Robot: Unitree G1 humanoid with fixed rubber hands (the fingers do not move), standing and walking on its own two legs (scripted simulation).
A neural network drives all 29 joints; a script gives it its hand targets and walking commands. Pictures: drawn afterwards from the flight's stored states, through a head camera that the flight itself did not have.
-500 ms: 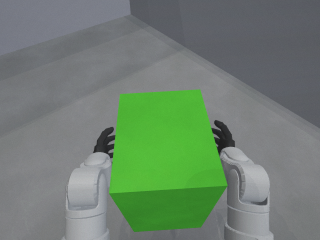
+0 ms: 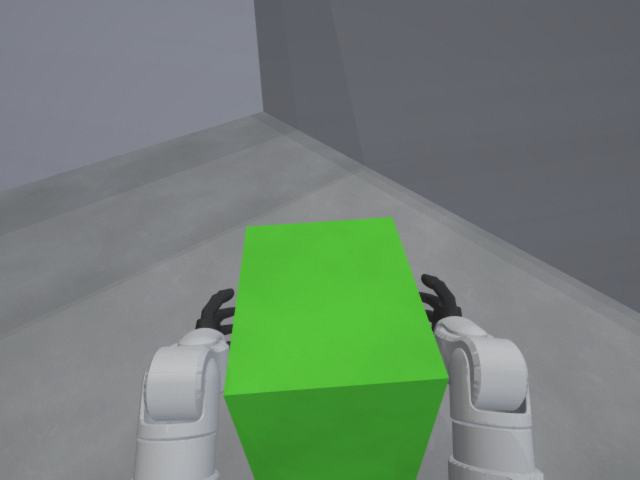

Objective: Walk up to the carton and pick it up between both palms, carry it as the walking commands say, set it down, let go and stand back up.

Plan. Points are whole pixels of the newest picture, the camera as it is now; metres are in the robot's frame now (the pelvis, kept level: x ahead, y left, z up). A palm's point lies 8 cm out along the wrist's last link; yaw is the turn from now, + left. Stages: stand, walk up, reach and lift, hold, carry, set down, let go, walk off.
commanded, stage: carry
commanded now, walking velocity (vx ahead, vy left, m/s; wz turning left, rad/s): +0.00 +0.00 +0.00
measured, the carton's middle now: (329, 368) +0.27 -0.01 +0.03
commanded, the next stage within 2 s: hold in 1.06 s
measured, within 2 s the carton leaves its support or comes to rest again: neither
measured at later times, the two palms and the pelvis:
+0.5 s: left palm (204, 368) +0.24 +0.13 +0.09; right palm (446, 349) +0.25 -0.14 +0.10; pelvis -0.02 +0.00 +0.00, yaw +0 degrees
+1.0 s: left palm (204, 373) +0.24 +0.13 +0.08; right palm (442, 354) +0.25 -0.14 +0.09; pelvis -0.03 +0.00 +0.00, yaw +0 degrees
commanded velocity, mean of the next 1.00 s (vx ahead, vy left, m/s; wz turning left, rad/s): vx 0.00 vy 0.00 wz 0.00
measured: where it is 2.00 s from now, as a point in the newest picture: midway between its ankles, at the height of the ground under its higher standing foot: outside the picture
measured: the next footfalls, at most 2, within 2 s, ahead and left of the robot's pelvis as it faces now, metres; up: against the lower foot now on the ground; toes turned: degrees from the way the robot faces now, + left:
none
